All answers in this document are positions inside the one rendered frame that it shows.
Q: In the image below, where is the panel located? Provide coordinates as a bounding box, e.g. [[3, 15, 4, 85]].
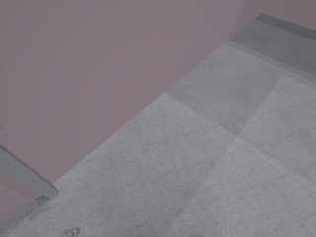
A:
[[0, 125, 59, 199]]

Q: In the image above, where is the left robot hand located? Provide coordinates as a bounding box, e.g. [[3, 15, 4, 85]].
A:
[[57, 227, 80, 237]]

